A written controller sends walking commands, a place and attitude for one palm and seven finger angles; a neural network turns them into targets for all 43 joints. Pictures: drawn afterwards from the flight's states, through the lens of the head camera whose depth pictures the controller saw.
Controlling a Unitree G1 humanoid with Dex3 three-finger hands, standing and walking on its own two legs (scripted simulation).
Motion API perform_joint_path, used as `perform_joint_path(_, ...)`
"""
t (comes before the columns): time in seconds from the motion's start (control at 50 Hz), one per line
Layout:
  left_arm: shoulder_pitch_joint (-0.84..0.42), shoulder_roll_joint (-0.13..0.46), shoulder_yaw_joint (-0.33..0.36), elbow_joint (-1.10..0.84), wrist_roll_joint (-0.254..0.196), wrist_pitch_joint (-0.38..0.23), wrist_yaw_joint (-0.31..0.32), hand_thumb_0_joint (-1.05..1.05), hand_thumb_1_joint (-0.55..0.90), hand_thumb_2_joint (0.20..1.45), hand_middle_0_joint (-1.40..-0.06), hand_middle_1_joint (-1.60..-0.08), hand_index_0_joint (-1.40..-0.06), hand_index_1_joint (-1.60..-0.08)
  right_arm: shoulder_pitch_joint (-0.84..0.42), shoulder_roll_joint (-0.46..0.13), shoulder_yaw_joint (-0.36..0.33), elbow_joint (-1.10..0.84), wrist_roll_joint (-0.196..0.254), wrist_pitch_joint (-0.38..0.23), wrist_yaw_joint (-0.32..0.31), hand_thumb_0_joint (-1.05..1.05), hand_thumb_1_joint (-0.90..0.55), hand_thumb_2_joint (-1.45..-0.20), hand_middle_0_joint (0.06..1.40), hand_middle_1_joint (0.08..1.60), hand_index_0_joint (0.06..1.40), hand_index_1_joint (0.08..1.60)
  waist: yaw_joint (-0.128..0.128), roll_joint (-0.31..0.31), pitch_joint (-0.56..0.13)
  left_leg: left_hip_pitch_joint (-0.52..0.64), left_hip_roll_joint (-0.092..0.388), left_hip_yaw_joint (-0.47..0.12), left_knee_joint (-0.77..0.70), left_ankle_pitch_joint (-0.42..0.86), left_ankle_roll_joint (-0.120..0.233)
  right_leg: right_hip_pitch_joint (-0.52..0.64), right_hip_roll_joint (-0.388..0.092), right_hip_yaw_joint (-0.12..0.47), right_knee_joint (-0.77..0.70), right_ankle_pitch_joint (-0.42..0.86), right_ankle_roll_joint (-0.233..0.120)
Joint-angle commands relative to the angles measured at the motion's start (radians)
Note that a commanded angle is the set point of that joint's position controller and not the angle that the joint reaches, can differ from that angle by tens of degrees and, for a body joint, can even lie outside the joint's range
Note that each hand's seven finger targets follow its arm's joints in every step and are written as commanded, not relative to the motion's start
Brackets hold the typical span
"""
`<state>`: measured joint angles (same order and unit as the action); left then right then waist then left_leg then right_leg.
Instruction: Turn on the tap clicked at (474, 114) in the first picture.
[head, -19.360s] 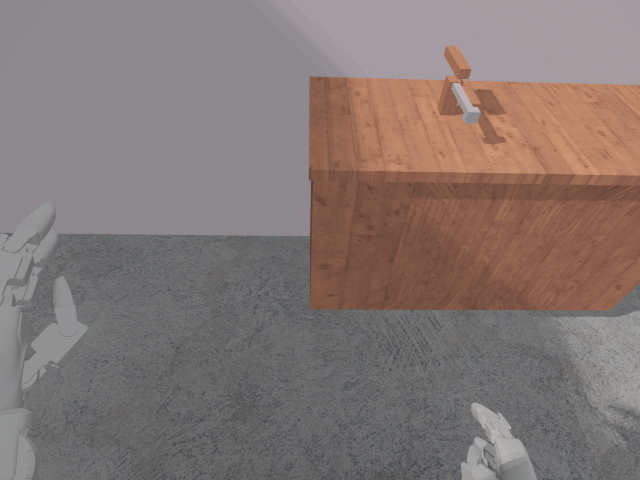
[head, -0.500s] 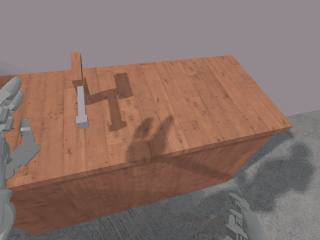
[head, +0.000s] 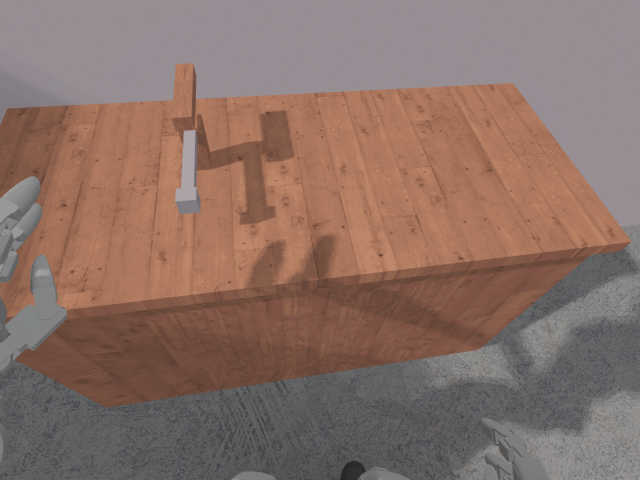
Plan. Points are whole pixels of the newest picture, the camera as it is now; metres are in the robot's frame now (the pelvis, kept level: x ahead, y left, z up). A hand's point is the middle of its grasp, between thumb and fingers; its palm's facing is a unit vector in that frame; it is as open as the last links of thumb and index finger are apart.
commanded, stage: come to a stop and stand still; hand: left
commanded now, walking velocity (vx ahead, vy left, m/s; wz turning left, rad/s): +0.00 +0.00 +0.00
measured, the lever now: (188, 200) +0.44 +0.25 +0.04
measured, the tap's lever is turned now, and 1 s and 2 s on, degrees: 0 0 0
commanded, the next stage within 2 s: look again from close up in 0.38 s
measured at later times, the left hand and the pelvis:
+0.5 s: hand (49, 307) +0.21 +0.25 +0.17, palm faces +0.38 -0.86 -0.35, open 7.4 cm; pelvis -0.01 +0.01 +0.00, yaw +0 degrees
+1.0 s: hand (64, 271) +0.24 +0.26 +0.17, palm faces +0.38 -0.85 -0.36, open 7.4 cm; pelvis +0.02 +0.01 +0.00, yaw -2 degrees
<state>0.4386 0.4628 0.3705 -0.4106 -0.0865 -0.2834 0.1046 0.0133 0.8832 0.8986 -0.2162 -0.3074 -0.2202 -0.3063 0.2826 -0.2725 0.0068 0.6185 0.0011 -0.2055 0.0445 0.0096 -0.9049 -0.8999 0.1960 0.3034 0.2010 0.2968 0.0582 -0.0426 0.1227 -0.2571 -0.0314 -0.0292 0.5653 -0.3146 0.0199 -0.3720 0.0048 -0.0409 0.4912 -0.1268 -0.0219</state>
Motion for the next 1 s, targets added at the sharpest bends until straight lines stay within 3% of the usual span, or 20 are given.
perform_joint_path(0.0, -0.154, 0.177, 0.108, -0.257, -0.011, -0.102, 0.039, 0.000, 0.900, 0.900, -0.200, -0.300, -0.200, -0.300, -0.036, -0.111, -0.032, -0.125, 0.003, -0.104, 0.007, 0.000, -0.900, -0.900, 0.200, 0.300, 0.200, 0.300, -0.002, 0.110, -0.234, -0.071, 0.016, -0.020, -0.089, 0.012, 0.005, 0.189, -0.119, 0.145, -0.081, -0.023, -0.019)
perform_joint_path(0.02, -0.145, 0.175, 0.112, -0.235, -0.011, -0.099, 0.038, 0.000, 0.900, 0.900, -0.200, -0.300, -0.200, -0.300, -0.047, -0.114, -0.034, -0.121, 0.008, -0.106, 0.007, 0.000, -0.900, -0.900, 0.200, 0.300, 0.200, 0.300, -0.007, 0.098, -0.246, -0.034, 0.019, -0.030, -0.096, 0.020, 0.006, 0.168, -0.117, 0.157, -0.083, -0.040, -0.025)
perform_joint_path(0.1, -0.164, 0.126, 0.086, -0.141, -0.015, -0.101, 0.036, 0.000, 0.900, 0.900, -0.200, -0.300, -0.200, -0.300, -0.056, -0.114, -0.047, -0.100, 0.007, -0.100, 0.004, 0.000, -0.900, -0.900, 0.200, 0.300, 0.200, 0.300, -0.014, -0.006, -0.158, -0.067, 0.036, -0.040, -0.151, -0.075, 0.001, 0.116, -0.114, 0.136, -0.127, -0.179, -0.008)
perform_joint_path(0.14, -0.158, 0.100, 0.075, -0.095, -0.015, -0.093, 0.031, 0.000, 0.900, 0.900, -0.200, -0.300, -0.200, -0.300, -0.066, -0.106, -0.049, -0.105, 0.014, -0.086, -0.003, 0.000, -0.900, -0.900, 0.200, 0.300, 0.200, 0.300, -0.017, 0.028, -0.131, -0.102, 0.062, -0.059, -0.217, -0.118, 0.004, 0.136, -0.089, 0.104, -0.106, -0.197, 0.005)
perform_joint_path(0.18, -0.183, 0.114, 0.089, -0.091, -0.011, -0.097, 0.030, 0.000, 0.900, 0.900, -0.200, -0.300, -0.200, -0.300, -0.085, -0.110, -0.050, -0.117, 0.015, -0.083, -0.003, 0.000, -0.900, -0.900, 0.200, 0.300, 0.200, 0.300, -0.015, 0.048, -0.113, -0.174, 0.075, -0.075, -0.252, -0.196, 0.014, 0.180, -0.074, 0.100, -0.091, -0.206, 0.015)
perform_joint_path(0.26, -0.194, 0.109, 0.082, -0.130, 0.001, -0.102, 0.025, 0.000, 0.900, 0.900, -0.200, -0.300, -0.200, -0.300, -0.095, -0.102, -0.049, -0.143, 0.019, -0.081, -0.001, 0.000, -0.900, -0.900, 0.200, 0.300, 0.200, 0.300, -0.014, 0.093, -0.132, -0.236, 0.096, -0.094, -0.290, -0.246, 0.029, 0.273, -0.051, 0.080, -0.033, -0.135, 0.026)
perform_joint_path(0.3, -0.184, 0.118, 0.089, -0.159, 0.000, -0.102, 0.023, 0.000, 0.900, 0.900, -0.200, -0.300, -0.200, -0.300, -0.098, -0.094, -0.046, -0.143, 0.016, -0.084, 0.004, 0.000, -0.900, -0.900, 0.200, 0.300, 0.200, 0.300, -0.014, 0.073, -0.150, -0.214, 0.081, -0.081, -0.260, -0.184, 0.027, 0.274, -0.059, 0.088, -0.041, -0.102, 0.021)
perform_joint_path(0.32, -0.183, 0.150, 0.113, -0.180, -0.003, -0.099, 0.024, 0.000, 0.900, 0.900, -0.200, -0.300, -0.200, -0.300, -0.107, -0.100, -0.044, -0.149, 0.014, -0.083, 0.004, 0.000, -0.900, -0.900, 0.200, 0.300, 0.200, 0.300, -0.015, 0.098, -0.160, -0.195, 0.077, -0.084, -0.258, -0.166, 0.025, 0.270, -0.061, 0.095, -0.042, -0.102, 0.018)
perform_joint_path(0.4, -0.175, 0.124, 0.095, -0.208, -0.006, -0.098, 0.023, 0.000, 0.900, 0.900, -0.200, -0.300, -0.200, -0.300, -0.096, -0.088, -0.040, -0.142, 0.012, -0.093, 0.007, 0.000, -0.900, -0.900, 0.200, 0.300, 0.200, 0.300, -0.019, 0.102, -0.143, -0.202, 0.069, -0.080, -0.236, -0.183, 0.025, 0.250, -0.072, 0.118, -0.070, -0.153, 0.011)
perform_joint_path(0.42, -0.178, 0.157, 0.119, -0.208, -0.006, -0.095, 0.026, 0.000, 0.900, 0.900, -0.200, -0.300, -0.200, -0.300, -0.104, -0.092, -0.041, -0.139, 0.013, -0.093, 0.005, 0.000, -0.900, -0.900, 0.200, 0.300, 0.200, 0.300, -0.022, 0.116, -0.148, -0.184, 0.069, -0.085, -0.236, -0.167, 0.024, 0.242, -0.072, 0.122, -0.071, -0.148, 0.008)
perform_joint_path(0.44, -0.174, 0.126, 0.099, -0.211, -0.007, -0.095, 0.024, 0.000, 0.900, 0.900, -0.200, -0.300, -0.200, -0.300, -0.088, -0.083, -0.042, -0.134, 0.010, -0.094, 0.003, 0.000, -0.900, -0.900, 0.200, 0.300, 0.200, 0.300, -0.022, 0.102, -0.164, -0.169, 0.066, -0.079, -0.226, -0.128, 0.017, 0.250, -0.077, 0.113, -0.068, -0.120, 0.006)
perform_joint_path(0.62, -0.089, 0.123, 0.113, -0.181, -0.029, -0.064, 0.023, 0.000, 0.900, 0.900, -0.200, -0.300, -0.200, -0.300, -0.125, -0.086, -0.058, -0.124, 0.021, -0.080, -0.013, 0.000, -0.900, -0.900, 0.200, 0.300, 0.200, 0.300, -0.021, 0.048, -0.206, -0.037, 0.055, -0.064, -0.198, 0.100, -0.007, 0.239, -0.097, 0.111, -0.079, 0.024, 0.003)
perform_joint_path(0.64, -0.087, 0.101, 0.096, -0.197, -0.029, -0.064, 0.021, 0.000, 0.900, 0.900, -0.200, -0.300, -0.200, -0.300, -0.116, -0.086, -0.061, -0.130, 0.021, -0.076, -0.016, 0.000, -0.900, -0.900, 0.200, 0.300, 0.200, 0.300, -0.021, 0.045, -0.212, -0.041, 0.059, -0.064, -0.201, 0.112, -0.010, 0.256, -0.097, 0.101, -0.069, 0.041, 0.006)
perform_joint_path(0.7, -0.071, 0.109, 0.107, -0.206, -0.030, -0.054, 0.023, 0.000, 0.900, 0.900, -0.200, -0.300, -0.200, -0.300, -0.133, -0.083, -0.065, -0.138, 0.023, -0.066, -0.021, 0.000, -0.900, -0.900, 0.200, 0.300, 0.200, 0.300, -0.019, 0.028, -0.212, -0.034, 0.055, -0.060, -0.195, 0.117, -0.009, 0.257, -0.104, 0.112, -0.081, 0.051, 0.007)
perform_joint_path(0.72, -0.068, 0.129, 0.125, -0.222, -0.029, -0.052, 0.025, 0.000, 0.900, 0.900, -0.200, -0.300, -0.200, -0.300, -0.144, -0.086, -0.066, -0.134, 0.024, -0.063, -0.023, 0.000, -0.900, -0.900, 0.200, 0.300, 0.200, 0.300, -0.022, 0.058, -0.230, -0.013, 0.058, -0.060, -0.193, 0.148, -0.008, 0.265, -0.102, 0.112, -0.071, 0.084, 0.004)
perform_joint_path(0.74, -0.062, 0.110, 0.112, -0.235, -0.027, -0.051, 0.023, 0.000, 0.900, 0.900, -0.200, -0.300, -0.200, -0.300, -0.136, -0.080, -0.066, -0.139, 0.023, -0.059, -0.026, 0.000, -0.900, -0.900, 0.200, 0.300, 0.200, 0.300, -0.023, 0.064, -0.237, -0.011, 0.063, -0.056, -0.191, 0.170, -0.011, 0.279, -0.106, 0.102, -0.061, 0.113, 0.005)
perform_joint_path(0.82, -0.050, 0.131, 0.135, -0.253, -0.029, -0.035, 0.028, 0.000, 0.900, 0.900, -0.200, -0.300, -0.200, -0.300, -0.164, -0.082, -0.068, -0.145, 0.025, -0.045, -0.032, 0.000, -0.900, -0.900, 0.200, 0.300, 0.200, 0.300, -0.025, 0.062, -0.242, 0.014, 0.062, -0.059, -0.184, 0.192, -0.012, 0.271, -0.110, 0.112, -0.068, 0.136, 0.003)
perform_joint_path(0.88, -0.065, 0.108, 0.125, -0.243, -0.032, -0.026, 0.025, 0.000, 0.900, 0.900, -0.200, -0.300, -0.200, -0.300, -0.156, -0.073, -0.076, -0.149, 0.023, -0.032, -0.038, 0.000, -0.900, -0.900, 0.200, 0.300, 0.200, 0.300, -0.028, 0.021, -0.237, 0.048, 0.089, -0.056, -0.181, 0.150, -0.013, 0.222, -0.094, 0.121, -0.052, 0.080, 0.000)
perform_joint_path(0.92, -0.091, 0.112, 0.125, -0.261, -0.032, -0.016, 0.023, 0.000, 0.900, 0.900, -0.200, -0.300, -0.200, -0.300, -0.167, -0.071, -0.076, -0.151, 0.025, -0.021, -0.043, 0.000, -0.900, -0.900, 0.200, 0.300, 0.200, 0.300, -0.035, 0.066, -0.228, 0.093, 0.122, -0.073, -0.185, 0.127, 0.000, 0.147, -0.075, 0.130, -0.014, 0.036, -0.002)
perform_joint_path(0.98, -0.157, 0.071, 0.083, -0.271, -0.023, 0.001, 0.016, 0.000, 0.900, 0.900, -0.200, -0.300, -0.200, -0.300, -0.178, -0.067, -0.075, -0.170, 0.025, -0.001, -0.047, 0.000, -0.900, -0.900, 0.200, 0.300, 0.200, 0.300, -0.038, 0.144, -0.190, 0.095, 0.208, -0.131, -0.223, 0.080, 0.022, 0.052, -0.035, 0.099, 0.098, -0.027, 0.008)
